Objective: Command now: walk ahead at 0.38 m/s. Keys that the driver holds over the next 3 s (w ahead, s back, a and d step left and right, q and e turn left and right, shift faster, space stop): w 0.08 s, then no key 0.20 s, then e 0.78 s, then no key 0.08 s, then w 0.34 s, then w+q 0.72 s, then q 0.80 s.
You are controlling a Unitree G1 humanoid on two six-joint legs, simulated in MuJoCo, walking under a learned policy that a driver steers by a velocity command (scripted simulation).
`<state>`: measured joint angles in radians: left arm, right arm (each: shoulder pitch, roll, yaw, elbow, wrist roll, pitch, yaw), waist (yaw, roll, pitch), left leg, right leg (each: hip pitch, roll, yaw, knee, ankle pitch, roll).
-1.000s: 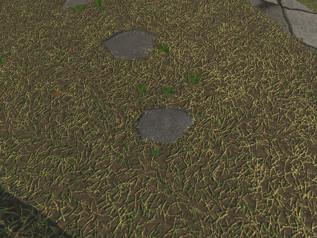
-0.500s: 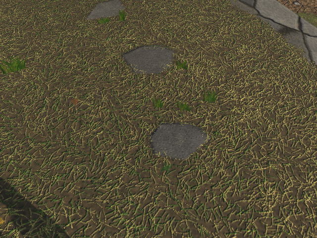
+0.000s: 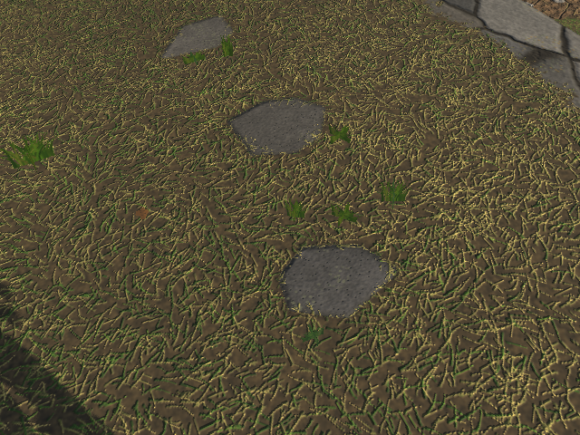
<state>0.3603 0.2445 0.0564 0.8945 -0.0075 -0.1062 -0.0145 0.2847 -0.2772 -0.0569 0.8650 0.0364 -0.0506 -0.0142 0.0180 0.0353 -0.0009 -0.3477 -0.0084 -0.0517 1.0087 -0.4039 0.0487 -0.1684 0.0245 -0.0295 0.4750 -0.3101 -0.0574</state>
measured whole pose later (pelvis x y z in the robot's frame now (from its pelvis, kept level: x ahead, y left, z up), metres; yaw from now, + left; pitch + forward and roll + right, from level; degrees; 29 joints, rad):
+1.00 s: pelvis +0.20 -0.02 +0.01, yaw -21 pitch +2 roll +3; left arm 0.25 0.29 0.07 0.73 0.00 0.00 0.04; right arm 0.04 -0.32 -0.09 0.86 0.00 0.01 -0.04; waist 0.01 0.03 0.04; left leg -0.55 -0.02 -0.04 1.01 -0.33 -0.05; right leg -0.27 0.02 0.07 0.44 -0.20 -0.05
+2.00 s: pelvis +0.48 -0.17 +0.00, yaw -15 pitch +1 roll -3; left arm 0.34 0.27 0.08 0.83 0.01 -0.10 0.00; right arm 0.15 -0.30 -0.07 0.77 0.02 -0.03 0.03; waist 0.06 0.05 0.03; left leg -0.69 0.11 -0.05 0.85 -0.03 0.01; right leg 0.03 0.03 -0.20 0.21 -0.25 -0.02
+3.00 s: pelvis +0.84 -0.20 +0.00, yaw +21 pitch +1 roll -1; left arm 0.12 0.29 0.06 0.70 0.01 0.01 0.02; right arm 0.17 -0.31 -0.07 0.62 0.02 0.08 0.00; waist 0.01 0.00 0.08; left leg -0.41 0.04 0.00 0.79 -0.38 -0.05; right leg -0.31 -0.06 -0.12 0.45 -0.15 0.00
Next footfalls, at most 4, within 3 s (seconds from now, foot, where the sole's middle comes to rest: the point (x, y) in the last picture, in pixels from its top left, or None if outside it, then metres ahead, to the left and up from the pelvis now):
0.32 left None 0.32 0.12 -0.78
0.78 right None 0.23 -0.11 -0.78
1.26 left None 0.32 0.09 -0.78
1.66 right None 0.41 -0.26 -0.78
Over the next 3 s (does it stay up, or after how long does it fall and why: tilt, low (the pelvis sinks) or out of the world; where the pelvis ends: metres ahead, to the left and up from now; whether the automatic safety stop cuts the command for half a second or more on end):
stays up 0.84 -0.20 0.00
